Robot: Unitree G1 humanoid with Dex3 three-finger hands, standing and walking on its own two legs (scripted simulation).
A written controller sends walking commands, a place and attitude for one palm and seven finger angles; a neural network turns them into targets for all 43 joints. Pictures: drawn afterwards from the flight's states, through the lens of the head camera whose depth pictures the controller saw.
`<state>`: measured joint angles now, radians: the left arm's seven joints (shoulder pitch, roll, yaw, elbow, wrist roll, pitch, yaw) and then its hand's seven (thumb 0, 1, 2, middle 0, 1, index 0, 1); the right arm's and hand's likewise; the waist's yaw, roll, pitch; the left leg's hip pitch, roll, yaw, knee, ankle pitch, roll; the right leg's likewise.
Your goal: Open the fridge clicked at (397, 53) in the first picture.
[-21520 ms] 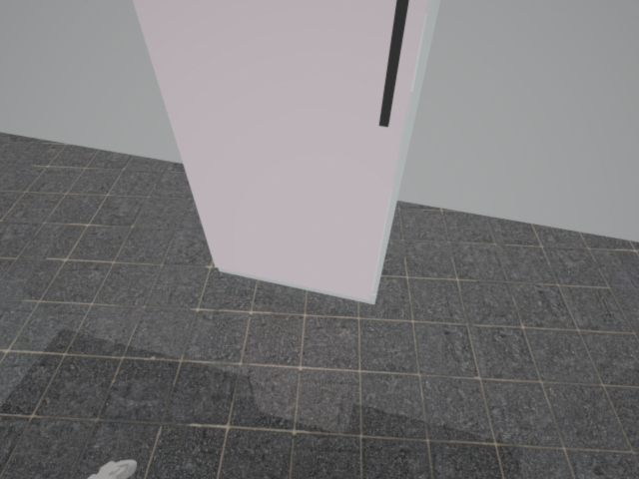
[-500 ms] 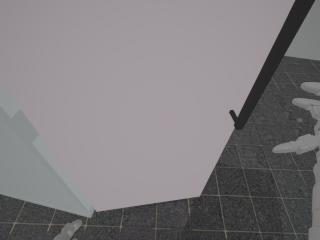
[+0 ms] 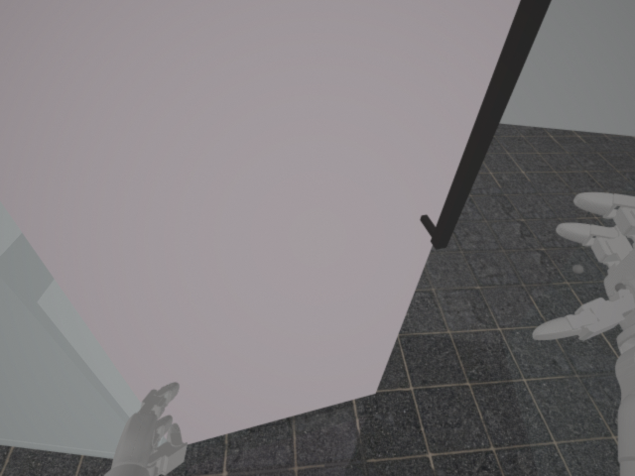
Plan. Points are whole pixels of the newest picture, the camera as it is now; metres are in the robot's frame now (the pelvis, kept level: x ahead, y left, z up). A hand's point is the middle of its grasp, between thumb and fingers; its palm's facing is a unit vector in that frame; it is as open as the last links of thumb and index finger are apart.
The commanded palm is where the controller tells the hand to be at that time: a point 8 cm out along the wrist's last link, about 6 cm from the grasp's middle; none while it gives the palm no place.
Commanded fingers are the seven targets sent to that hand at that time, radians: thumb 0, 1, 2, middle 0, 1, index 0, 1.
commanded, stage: draw the hand back to the body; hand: right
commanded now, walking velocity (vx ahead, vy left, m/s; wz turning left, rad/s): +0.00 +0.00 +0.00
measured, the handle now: (467, 138) +0.47 -0.18 +0.23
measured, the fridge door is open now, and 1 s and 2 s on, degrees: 69 69 69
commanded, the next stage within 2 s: step back with the hand held close in 1.54 s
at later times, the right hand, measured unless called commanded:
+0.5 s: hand (598, 311) +0.24 -0.27 +0.17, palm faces +0.10 +0.99 -0.09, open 14.5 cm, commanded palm +0.20 -0.32 +0.18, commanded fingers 0.00 0.26 -0.34 0.24 0.98 0.24 0.98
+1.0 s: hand (624, 331) +0.22 -0.29 +0.17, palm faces +0.46 +0.83 -0.32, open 10.4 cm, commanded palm +0.17 -0.32 +0.18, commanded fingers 0.00 -0.65 -0.78 0.21 0.45 0.21 0.45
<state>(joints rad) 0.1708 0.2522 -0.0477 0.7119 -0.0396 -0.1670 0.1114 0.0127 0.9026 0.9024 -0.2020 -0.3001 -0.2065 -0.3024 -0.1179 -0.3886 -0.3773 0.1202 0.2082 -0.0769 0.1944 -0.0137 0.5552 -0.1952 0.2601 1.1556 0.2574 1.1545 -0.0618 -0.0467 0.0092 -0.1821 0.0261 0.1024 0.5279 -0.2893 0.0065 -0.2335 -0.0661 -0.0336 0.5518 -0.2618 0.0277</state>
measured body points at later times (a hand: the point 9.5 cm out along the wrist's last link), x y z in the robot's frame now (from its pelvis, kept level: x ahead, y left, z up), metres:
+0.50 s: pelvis -0.01 -0.01 +0.00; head -0.05 +0.00 +0.45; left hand +0.18 +0.23 -0.06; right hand +0.23 -0.33 +0.17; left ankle +0.00 +0.11 -0.73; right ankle +0.02 -0.14 -0.73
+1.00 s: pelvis +0.01 -0.02 +0.01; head -0.02 -0.01 +0.46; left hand +0.19 +0.20 -0.07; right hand +0.19 -0.33 +0.18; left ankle +0.00 +0.11 -0.73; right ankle +0.02 -0.14 -0.73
